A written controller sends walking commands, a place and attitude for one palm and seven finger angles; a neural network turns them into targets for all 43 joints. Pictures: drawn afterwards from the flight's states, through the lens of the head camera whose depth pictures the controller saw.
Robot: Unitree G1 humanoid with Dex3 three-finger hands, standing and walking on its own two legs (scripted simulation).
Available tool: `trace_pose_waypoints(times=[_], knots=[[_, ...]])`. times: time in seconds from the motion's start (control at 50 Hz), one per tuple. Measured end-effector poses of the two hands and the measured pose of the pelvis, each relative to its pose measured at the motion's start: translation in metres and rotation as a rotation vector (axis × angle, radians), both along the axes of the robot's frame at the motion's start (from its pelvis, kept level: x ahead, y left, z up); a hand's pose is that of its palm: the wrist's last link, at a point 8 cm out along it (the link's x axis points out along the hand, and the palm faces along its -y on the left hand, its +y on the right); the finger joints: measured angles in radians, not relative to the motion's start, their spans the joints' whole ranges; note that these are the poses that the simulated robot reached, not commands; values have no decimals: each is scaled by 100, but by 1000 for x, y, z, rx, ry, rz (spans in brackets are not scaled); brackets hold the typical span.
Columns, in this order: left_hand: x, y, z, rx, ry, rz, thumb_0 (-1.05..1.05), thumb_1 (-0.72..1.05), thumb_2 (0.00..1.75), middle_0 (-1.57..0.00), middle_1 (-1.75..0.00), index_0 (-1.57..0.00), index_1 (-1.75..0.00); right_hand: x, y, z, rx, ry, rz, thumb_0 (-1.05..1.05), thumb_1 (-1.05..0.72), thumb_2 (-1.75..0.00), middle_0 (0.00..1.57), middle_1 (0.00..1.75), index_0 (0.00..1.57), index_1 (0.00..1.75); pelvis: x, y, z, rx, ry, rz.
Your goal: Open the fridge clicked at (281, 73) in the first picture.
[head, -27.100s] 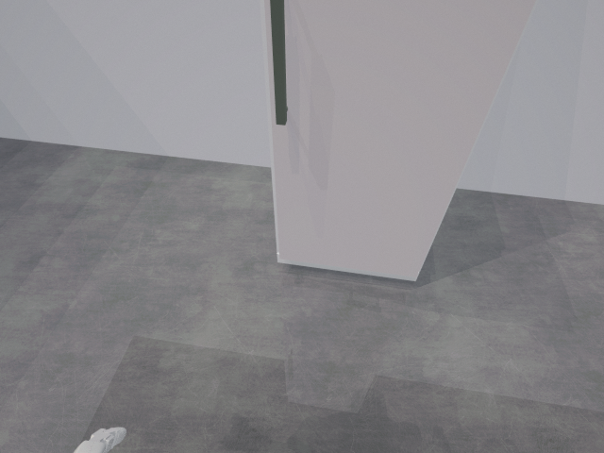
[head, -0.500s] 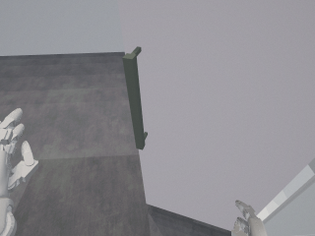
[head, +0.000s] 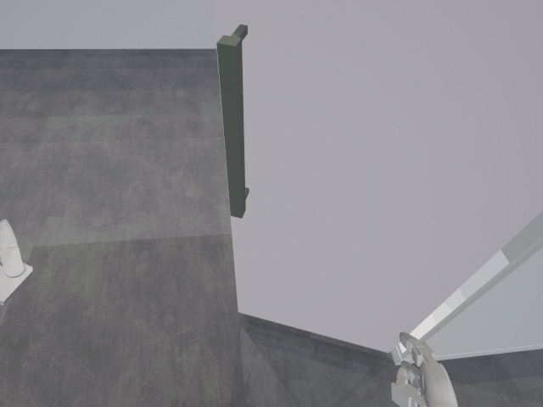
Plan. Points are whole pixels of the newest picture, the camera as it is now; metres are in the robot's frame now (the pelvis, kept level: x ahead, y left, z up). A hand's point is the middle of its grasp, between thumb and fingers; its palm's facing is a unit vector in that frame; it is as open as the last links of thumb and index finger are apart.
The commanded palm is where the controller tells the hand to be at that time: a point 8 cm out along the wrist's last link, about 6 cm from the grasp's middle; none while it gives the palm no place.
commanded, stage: step back with the hand held close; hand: left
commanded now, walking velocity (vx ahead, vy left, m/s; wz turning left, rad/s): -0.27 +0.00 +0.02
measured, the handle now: (239, 138) +0.47 +0.10 +0.14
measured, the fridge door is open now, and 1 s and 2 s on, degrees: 69 69 69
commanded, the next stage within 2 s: stop stepping back and stand still in 0.98 s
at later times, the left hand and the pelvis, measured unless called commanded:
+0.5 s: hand out of the picture +0.14 +0.25 +0.19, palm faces +0.43 -0.77 -0.47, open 7.4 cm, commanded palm +0.07 +0.29 +0.19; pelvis -0.07 -0.01 +0.01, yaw +0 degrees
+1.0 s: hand out of the picture -0.01 +0.22 +0.18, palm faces +0.35 -0.80 -0.49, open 7.4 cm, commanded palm -0.07 +0.27 +0.19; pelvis -0.21 -0.03 +0.01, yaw -1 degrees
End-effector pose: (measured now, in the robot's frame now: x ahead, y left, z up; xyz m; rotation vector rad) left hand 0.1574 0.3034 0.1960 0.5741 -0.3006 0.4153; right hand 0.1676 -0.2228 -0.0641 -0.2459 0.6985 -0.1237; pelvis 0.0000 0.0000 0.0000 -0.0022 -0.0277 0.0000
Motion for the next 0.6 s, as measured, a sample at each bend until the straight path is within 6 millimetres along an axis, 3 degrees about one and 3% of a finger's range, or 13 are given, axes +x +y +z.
trace_pose_waypoints(times=[0.22,0.4,0.6], knots=[[-24,-7,-19,-69,-26,-43,1,88,90,-21,-30,-21,-31,-39,-7,-7,-51,44,14,1,-90,-90,21,30,21,30,-34,2,-7,-12,4,15],[-50,4,14,33,-64,-23,1,88,90,-22,-30,-22,-31,-74,-2,2,-20,64,-10,1,-90,-90,20,30,21,30,-50,-2,8,-64,48,26],[-75,-34,0,-6,51,-116,1,89,90,-21,-30,-21,-31,-87,-16,-5,17,37,3,1,-90,-90,21,30,21,30,-93,-17,7,-47,66,-23]])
